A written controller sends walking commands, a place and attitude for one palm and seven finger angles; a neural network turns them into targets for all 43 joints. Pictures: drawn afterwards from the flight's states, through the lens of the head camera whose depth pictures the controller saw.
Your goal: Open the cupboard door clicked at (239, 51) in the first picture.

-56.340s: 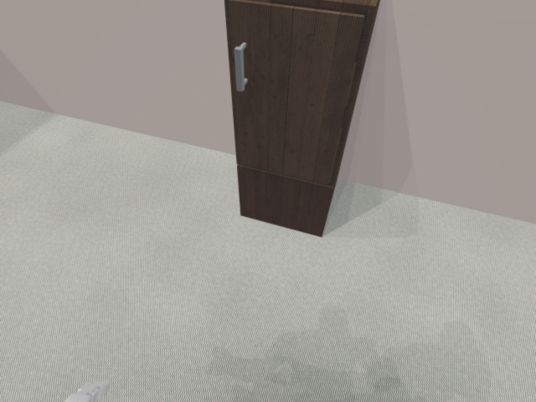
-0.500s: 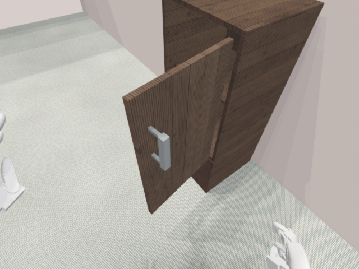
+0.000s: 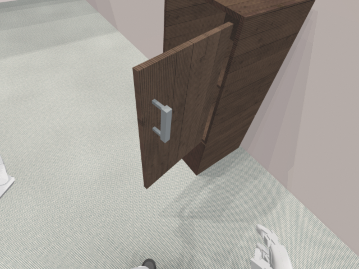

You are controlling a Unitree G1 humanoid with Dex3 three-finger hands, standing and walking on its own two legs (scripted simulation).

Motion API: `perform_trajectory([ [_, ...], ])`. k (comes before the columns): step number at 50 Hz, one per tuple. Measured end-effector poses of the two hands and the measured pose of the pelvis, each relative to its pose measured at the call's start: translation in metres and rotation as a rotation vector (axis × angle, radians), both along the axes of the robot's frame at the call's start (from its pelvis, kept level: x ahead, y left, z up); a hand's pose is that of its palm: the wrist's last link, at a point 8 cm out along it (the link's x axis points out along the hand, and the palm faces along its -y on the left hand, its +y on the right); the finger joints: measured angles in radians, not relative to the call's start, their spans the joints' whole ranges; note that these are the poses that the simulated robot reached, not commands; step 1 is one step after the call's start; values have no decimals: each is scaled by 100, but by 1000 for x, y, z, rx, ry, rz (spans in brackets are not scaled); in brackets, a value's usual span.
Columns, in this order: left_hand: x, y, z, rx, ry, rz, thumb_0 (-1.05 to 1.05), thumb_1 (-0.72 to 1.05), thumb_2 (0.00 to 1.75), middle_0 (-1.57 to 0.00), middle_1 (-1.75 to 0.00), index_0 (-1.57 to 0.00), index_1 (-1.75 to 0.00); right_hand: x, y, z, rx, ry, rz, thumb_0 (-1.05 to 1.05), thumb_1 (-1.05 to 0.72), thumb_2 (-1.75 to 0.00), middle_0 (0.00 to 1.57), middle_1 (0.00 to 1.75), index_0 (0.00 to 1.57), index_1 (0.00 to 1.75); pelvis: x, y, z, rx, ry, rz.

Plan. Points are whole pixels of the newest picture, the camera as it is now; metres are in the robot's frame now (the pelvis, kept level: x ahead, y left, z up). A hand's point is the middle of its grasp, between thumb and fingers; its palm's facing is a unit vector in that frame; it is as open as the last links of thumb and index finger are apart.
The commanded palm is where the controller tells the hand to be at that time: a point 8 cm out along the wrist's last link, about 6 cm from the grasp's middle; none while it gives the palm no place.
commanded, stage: step back with the hand held close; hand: left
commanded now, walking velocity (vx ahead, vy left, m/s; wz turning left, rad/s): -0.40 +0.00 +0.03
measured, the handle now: (160, 121) +0.48 +0.09 +0.02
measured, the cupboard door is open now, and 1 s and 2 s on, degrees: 100 100 100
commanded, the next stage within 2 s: stop stepping back and stand still in 0.02 s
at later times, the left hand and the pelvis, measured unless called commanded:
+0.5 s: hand (36, 257) +0.12 +0.21 +0.14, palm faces +0.37 -0.80 -0.46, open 7.4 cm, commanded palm +0.05 +0.25 +0.18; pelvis -0.11 -0.04 -0.01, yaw -2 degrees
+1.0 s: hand out of the picture +0.07 +0.23 +0.16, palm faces +0.37 -0.81 -0.45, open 7.4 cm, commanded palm +0.01 +0.27 +0.18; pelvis -0.14 -0.02 +0.00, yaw -2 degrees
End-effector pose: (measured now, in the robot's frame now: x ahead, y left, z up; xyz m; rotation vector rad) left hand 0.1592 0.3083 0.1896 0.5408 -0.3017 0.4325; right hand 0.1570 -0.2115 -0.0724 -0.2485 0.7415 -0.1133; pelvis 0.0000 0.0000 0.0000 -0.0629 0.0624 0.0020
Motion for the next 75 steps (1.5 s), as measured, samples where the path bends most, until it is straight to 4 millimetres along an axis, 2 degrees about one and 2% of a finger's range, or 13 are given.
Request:
perform_trajectory([
  [6, -13, -44, -9, 17, 32, -119, 2, 89, 90, -21, -30, -21, -30, -21, -21, -10, 19, -37, 22, 1, -90, -90, 21, 30, 20, 30, -43, -24, -12, 51, 33, -34],
  [10, -32, -65, 0, 82, 58, -192, 2, 89, 90, -22, -30, -21, -30, -51, -44, -15, 15, 13, -21, 1, -90, -90, 21, 30, 20, 30, -65, -34, -9, 47, 3, -45],
  [15, -57, -62, 12, 136, 69, -149, 1, 89, 90, -22, -30, -22, -30, -86, -72, -6, -26, 18, -98, 1, -90, -90, 21, 30, 20, 30, -64, -39, -6, 84, -8, -69],
  [20, -64, -48, -8, 33, 65, -60, 1, 89, 90, -22, -30, -21, -30, -113, -93, -10, -45, -14, -163, 1, -90, -90, 21, 30, 20, 30, -79, -36, -11, 89, -43, -62],
  [25, -81, -62, -27, -26, 132, -47, 2, 89, 90, -21, -30, -21, -30, -141, -96, -13, -28, -27, -153, 1, -90, -90, 20, 30, 20, 30, -107, -45, -11, 87, -65, -44],
  [29, -107, -80, -15, -11, 109, -102, 2, 89, 90, -22, -30, -21, -30, -164, -93, -15, -7, 32, -140, 1, -90, -90, 20, 30, 20, 30, -118, -51, -5, 82, -58, -45],
  [33, -121, -78, 2, 44, 59, -94, 2, 89, 90, -22, -30, -21, -30, -179, -91, -14, -7, 78, -136, 1, -90, -90, 21, 30, 20, 30, -119, -53, 2, 98, -44, -48],
  [36, -121, -66, 5, 59, 35, -49, 1, 89, 90, -22, -30, -21, -30, -181, -88, -19, -14, 85, -127, 1, -90, -90, 21, 30, 20, 30, -121, -49, 1, 98, -48, -28],
  [41, -118, -45, -11, 12, 66, 3, 1, 89, 90, -21, -30, -21, -30, -170, -77, -27, -9, 58, -132, 1, -90, -90, 21, 30, 20, 30, -124, -34, -6, 90, -65, -25],
  [51, -130, -41, -14, -9, 73, -92, 2, 89, 90, -22, -30, -21, -30, -151, -38, 0, 19, -71, -78, 1, -90, -90, 21, 30, 20, 30, -144, -18, -3, 63, -83, -42],
  [62, -158, -8, -17, -31, 107, -16, 2, 89, 90, -21, -30, -21, -30, -171, -16, 4, 3, -52, -48, 1, -90, -90, 21, 30, 20, 30, -164, 1, 2, 47, -74, -34],
  [69, -165, -6, -27, -65, 140, -4, 2, 89, 90, -21, -30, -21, -30, -187, -12, -2, -4, -4, -46, 1, -90, -90, 21, 30, 20, 30, -170, 5, 3, 41, -75, -24],
  [75, -163, -10, -17, -32, 120, -26, 2, 89, 90, -21, -30, -21, -30, -190, -12, -3, -1, -6, -55, 1, -90, -90, 21, 30, 20, 30, -171, 4, 3, 46, -75, -20],
])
